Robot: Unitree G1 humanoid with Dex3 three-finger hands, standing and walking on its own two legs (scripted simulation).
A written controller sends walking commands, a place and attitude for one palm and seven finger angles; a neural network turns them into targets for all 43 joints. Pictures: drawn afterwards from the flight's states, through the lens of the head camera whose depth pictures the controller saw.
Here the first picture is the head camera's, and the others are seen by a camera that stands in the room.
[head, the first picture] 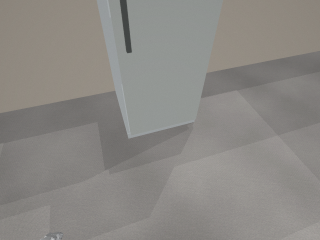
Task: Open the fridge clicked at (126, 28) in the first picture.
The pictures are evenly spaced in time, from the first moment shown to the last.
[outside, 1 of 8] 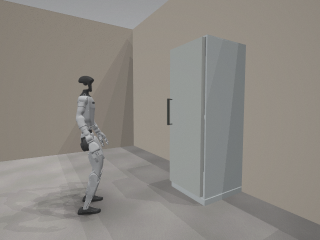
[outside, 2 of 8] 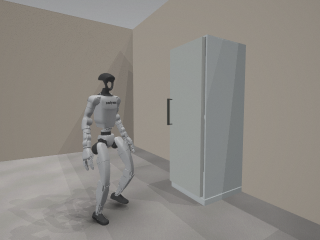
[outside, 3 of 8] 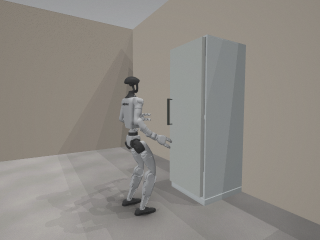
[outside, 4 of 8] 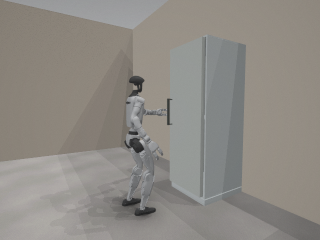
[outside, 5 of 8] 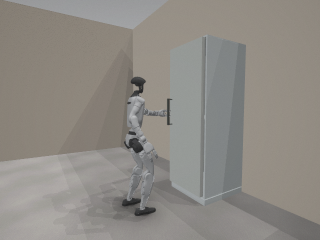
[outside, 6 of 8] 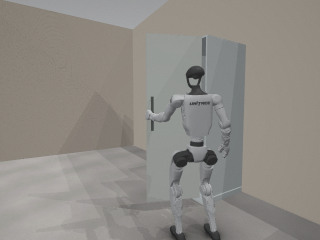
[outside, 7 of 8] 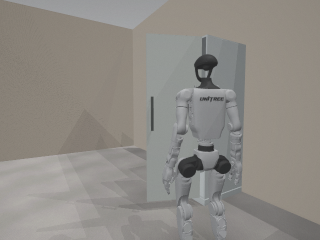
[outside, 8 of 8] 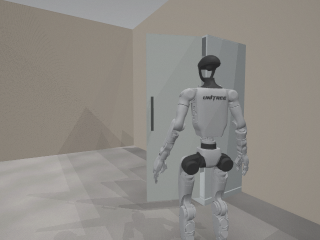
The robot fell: no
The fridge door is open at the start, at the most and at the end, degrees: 0 74 67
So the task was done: yes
